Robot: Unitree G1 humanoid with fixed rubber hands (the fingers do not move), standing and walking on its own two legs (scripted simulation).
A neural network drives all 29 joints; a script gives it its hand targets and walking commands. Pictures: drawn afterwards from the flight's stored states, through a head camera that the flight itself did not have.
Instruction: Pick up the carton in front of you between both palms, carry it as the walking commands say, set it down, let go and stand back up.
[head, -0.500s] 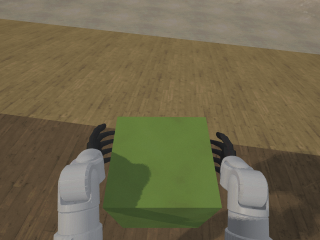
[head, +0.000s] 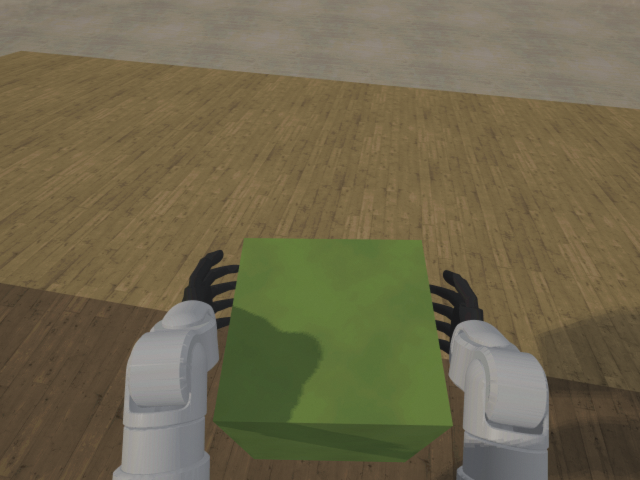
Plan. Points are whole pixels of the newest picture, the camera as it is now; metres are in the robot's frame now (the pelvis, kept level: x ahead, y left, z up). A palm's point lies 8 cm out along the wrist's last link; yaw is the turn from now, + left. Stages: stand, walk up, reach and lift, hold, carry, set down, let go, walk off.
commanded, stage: carry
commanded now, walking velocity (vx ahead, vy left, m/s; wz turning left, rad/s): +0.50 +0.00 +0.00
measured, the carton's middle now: (330, 358) +0.27 +0.00 +0.00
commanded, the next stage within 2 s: none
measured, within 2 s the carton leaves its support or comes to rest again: neither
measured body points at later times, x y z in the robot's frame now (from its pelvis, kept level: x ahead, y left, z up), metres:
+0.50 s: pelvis +0.34 +0.03 +0.00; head +0.35 +0.04 +0.45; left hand +0.65 +0.17 +0.09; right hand +0.62 -0.13 +0.09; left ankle +0.43 +0.10 -0.72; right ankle +0.13 -0.07 -0.64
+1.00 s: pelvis +0.65 +0.00 -0.01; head +0.70 -0.02 +0.44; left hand +1.03 +0.15 +0.10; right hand +1.03 -0.15 +0.09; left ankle +0.49 +0.11 -0.63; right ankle +0.72 -0.07 -0.73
